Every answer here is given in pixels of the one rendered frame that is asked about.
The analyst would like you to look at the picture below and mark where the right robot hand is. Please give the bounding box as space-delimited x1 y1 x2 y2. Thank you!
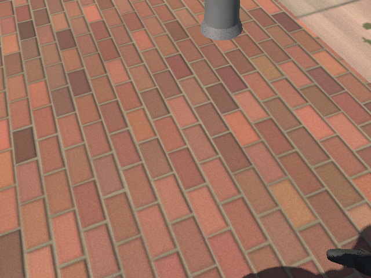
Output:
326 248 371 277

